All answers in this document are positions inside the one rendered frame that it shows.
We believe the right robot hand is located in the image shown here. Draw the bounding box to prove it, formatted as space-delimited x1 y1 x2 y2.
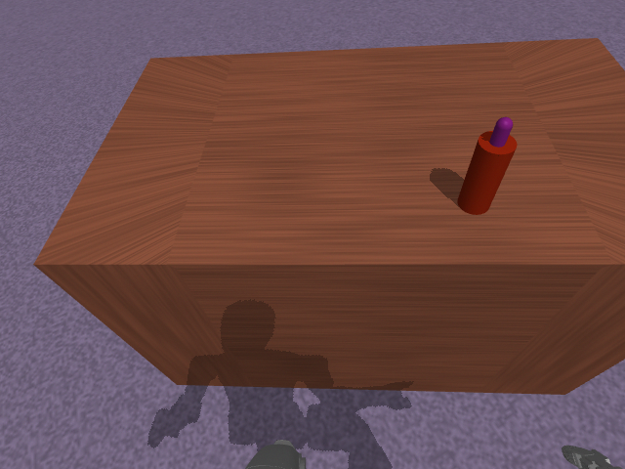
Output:
562 446 622 469

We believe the bottle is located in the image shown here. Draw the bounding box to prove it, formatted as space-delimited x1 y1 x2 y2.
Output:
457 117 517 215

